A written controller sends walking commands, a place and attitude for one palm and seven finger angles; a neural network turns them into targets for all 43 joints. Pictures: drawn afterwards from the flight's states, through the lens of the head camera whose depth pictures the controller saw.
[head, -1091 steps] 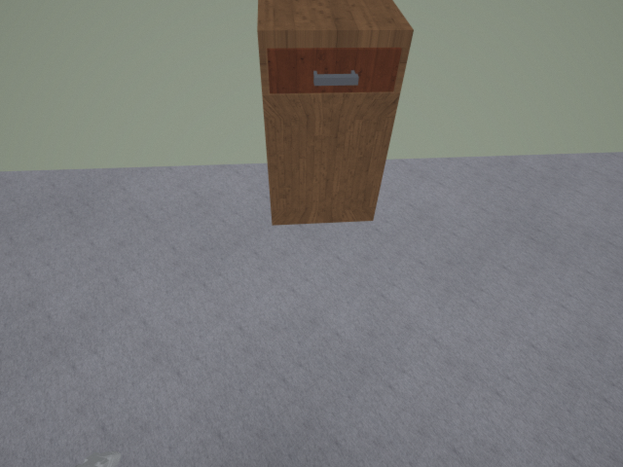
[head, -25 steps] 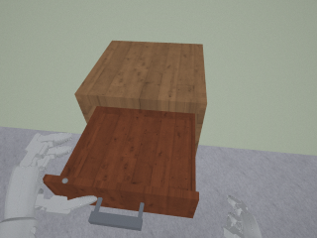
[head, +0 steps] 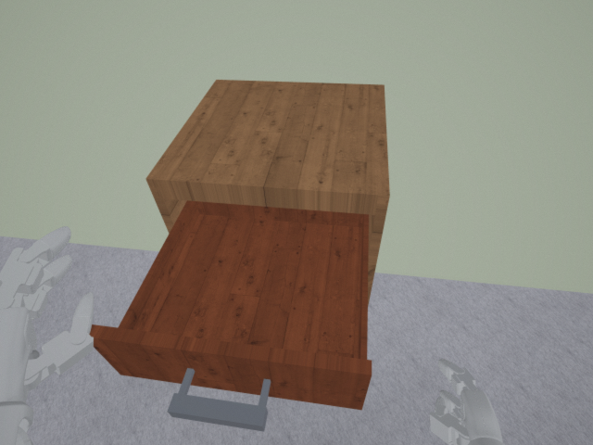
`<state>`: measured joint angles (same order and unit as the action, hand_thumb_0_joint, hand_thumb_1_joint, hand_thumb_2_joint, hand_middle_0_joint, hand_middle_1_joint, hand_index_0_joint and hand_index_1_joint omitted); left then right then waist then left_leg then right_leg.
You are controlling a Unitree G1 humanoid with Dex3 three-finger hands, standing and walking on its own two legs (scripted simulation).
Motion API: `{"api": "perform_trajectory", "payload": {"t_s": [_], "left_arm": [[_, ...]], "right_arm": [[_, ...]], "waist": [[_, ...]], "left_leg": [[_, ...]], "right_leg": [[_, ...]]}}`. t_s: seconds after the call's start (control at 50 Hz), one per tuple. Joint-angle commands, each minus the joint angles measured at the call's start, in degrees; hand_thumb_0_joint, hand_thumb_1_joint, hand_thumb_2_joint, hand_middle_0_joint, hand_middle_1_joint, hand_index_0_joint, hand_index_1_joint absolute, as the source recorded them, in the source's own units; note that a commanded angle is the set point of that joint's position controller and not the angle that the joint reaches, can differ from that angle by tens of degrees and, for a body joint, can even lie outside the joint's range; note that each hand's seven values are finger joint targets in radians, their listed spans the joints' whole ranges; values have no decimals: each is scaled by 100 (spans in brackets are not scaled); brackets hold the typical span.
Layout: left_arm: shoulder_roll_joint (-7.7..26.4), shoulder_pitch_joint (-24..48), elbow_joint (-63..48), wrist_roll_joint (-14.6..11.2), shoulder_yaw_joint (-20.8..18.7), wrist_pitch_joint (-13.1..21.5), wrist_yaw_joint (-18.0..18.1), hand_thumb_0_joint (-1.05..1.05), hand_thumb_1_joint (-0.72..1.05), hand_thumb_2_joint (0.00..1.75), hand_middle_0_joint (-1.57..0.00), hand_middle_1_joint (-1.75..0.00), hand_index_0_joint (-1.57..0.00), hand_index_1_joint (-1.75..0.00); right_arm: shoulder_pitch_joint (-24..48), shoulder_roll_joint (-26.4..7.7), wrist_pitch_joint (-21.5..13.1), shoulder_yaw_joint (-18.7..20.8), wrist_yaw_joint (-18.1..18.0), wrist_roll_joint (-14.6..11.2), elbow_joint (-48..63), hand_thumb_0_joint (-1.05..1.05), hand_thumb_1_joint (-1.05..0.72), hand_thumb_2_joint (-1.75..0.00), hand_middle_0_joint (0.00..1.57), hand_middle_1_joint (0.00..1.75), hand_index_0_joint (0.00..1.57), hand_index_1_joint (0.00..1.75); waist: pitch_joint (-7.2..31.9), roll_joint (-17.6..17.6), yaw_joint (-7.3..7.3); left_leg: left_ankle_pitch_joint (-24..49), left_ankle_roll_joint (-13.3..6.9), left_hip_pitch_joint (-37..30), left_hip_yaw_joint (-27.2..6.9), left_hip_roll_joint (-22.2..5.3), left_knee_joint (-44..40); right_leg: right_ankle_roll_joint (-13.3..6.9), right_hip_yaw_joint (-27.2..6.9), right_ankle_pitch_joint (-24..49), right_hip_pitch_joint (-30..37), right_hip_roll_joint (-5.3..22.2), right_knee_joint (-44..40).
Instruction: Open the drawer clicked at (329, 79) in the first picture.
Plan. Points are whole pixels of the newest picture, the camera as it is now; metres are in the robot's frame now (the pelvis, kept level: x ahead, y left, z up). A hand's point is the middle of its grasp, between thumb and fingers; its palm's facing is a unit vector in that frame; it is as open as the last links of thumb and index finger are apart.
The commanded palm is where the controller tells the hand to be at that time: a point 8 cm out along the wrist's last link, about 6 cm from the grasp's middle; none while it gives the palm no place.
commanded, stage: draw the hand back to the body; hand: left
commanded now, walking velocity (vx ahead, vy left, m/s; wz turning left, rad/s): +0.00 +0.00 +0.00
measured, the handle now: (222, 396) +0.21 +0.14 -0.07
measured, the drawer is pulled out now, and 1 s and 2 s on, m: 0.30 0.30 0.30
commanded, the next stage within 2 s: step back with the hand held close in 0.16 s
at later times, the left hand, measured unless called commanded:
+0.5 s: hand (88, 334) +0.18 +0.23 +0.15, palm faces +0.31 -0.81 -0.50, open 7.4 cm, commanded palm +0.12 +0.28 +0.18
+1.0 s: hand (34, 394) +0.12 +0.25 +0.15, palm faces +0.33 -0.81 -0.49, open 7.4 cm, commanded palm +0.06 +0.29 +0.18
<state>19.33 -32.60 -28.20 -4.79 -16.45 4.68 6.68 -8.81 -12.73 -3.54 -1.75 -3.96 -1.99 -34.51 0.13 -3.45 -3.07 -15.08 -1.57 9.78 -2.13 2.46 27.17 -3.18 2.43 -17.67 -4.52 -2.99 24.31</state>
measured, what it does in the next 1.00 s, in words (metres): shifts its weight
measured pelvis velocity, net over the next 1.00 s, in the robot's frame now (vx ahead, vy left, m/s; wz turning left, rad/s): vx -0.07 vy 0.01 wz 0.01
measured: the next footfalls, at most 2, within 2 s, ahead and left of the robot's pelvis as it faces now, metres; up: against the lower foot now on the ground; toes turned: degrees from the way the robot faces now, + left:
right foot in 1.48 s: -0.21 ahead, -0.15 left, +0.00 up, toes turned -3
left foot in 1.74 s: -0.14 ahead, +0.07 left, +0.00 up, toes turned +1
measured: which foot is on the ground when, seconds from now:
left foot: down 0.00-1.00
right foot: down 0.00-1.00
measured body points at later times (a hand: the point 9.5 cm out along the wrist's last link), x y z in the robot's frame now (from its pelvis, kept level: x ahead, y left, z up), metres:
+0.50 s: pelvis -0.01 +0.00 +0.00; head +0.01 -0.02 +0.45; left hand +0.16 +0.27 +0.18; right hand +0.17 -0.24 -0.09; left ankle +0.00 +0.10 -0.74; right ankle -0.05 -0.08 -0.74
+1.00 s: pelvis -0.07 +0.01 -0.01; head -0.03 +0.02 +0.44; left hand +0.10 +0.29 +0.18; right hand +0.12 -0.21 -0.09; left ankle +0.00 +0.10 -0.74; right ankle -0.05 -0.08 -0.74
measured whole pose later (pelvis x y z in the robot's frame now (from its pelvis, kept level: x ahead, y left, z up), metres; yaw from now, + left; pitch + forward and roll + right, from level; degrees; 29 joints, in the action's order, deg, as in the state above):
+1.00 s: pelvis -0.07 +0.01 -0.01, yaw +0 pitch +3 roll -2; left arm 23.3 -38.4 -37.0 -3.4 -22.1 11.0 8.2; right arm -9.2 -10.9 -1.1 -1.0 -3.4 -1.9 -30.8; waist -1.3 -0.7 0.0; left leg -12.8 -2.2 25.6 -2.3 2.2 34.8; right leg -2.6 3.8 -15.0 -20.3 -2.9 32.3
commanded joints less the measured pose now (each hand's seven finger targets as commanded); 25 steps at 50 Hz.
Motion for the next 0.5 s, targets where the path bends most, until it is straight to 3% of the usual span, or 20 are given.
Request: {"api": "perform_trajectory", "payload": {"t_s": [0.0,0.08,0.12,0.16,0.24,0.26,0.28,0.3,0.32,0.38,0.44,0.46,0.48], "left_arm": [[923,323,-1162,-19,-553,355,87,0,90,90,-20,-30,-20,-30],[1068,407,-1275,16,-682,394,112,0,90,90,-20,-30,-20,-30],[981,261,-1152,-11,-645,374,106,0,90,90,-20,-30,-20,-30],[961,354,-1295,-30,-618,367,102,0,90,90,-20,-30,-20,-30],[919,270,-1137,-23,-575,371,95,0,90,90,-20,-30,-20,-30],[1938,1409,-1780,-11,-1617,698,164,0,90,90,-20,-30,-20,-30],[1781,1022,-1515,34,-1581,794,134,0,90,90,-20,-30,-20,-30],[1334,428,-1030,51,-1250,789,58,0,90,90,-20,-30,-20,-30],[1081,117,-901,62,-1032,773,-1,0,90,90,-20,-30,-20,-30],[944,-410,-1124,106,-916,833,-42,0,90,90,-20,-30,-20,-30],[1081,-610,-1355,97,-1043,801,0,0,90,90,-20,-30,-20,-30],[1253,-556,-1535,101,-1138,814,40,0,90,90,-20,-30,-20,-30],[1189,-700,-1523,103,-1132,826,63,0,90,90,-20,-30,-20,-30]], "right_arm": [[800,-511,-335,214,-48,23,943,0,-90,-90,20,30,20,30],[795,-530,-349,196,-57,39,909,0,-90,-90,20,30,20,30],[796,-504,-333,203,-54,29,910,0,-90,-90,20,30,20,30],[843,-527,-343,227,-60,14,941,0,-90,-90,20,30,20,30],[823,-497,-314,233,-56,8,929,0,-90,-90,20,30,20,30],[497,-615,-245,196,-23,-29,1255,0,-90,-90,20,30,20,30],[499,-544,-233,263,3,8,1021,0,-90,-90,20,30,20,30],[541,-559,-173,298,25,29,994,0,-90,-90,20,30,20,30],[586,-585,-120,327,59,13,1044,0,-90,-90,20,30,20,30],[616,-667,9,392,103,16,1082,0,-90,-90,20,30,20,30],[670,-649,164,471,96,-13,1189,0,-90,-90,20,30,20,30],[705,-678,179,471,70,-16,1197,0,-90,-90,20,30,20,30],[649,-630,224,475,59,-13,1187,0,-90,-90,20,30,20,30]], "waist": [[302,148,23],[377,-170,-7],[369,93,-7],[357,-39,16],[319,113,19],[-334,-291,174],[-77,272,181],[-53,643,209],[120,767,230],[679,231,235],[905,372,246],[929,244,261],[962,327,268]], "left_leg": [[1348,-28,-505,-68,-371,-246],[1309,-9,-544,-68,-348,-278],[1343,-21,-536,-64,-353,-256],[1380,-18,-546,-51,-367,-236],[1328,-32,-547,-31,-370,-230],[1008,-140,-147,-311,-399,-138],[1041,-153,-103,-369,-432,4],[1170,-171,-154,-323,-405,170],[1335,-166,-154,-257,-401,269],[2065,-196,-210,-189,-477,235],[2299,-180,-58,-230,-585,269],[2261,-171,-60,-264,-595,246],[2301,-184,9,-318,-627,247]], "right_leg": [[208,-91,1579,-500,455,-459],[186,-102,1487,-483,447,-505],[200,-89,1571,-473,440,-486],[195,-140,1616,-473,448,-504],[224,-137,1591,-498,468,-499],[193,-623,1749,-1028,744,-835],[204,-752,1954,-901,880,-840],[258,-733,2300,-913,919,-815],[342,-712,2663,-809,979,-715],[418,-506,3067,-533,967,-315],[434,-508,2916,-465,960,-146],[373,-557,2748,-563,970,-116],[344,-500,2621,-524,935,-63]]}}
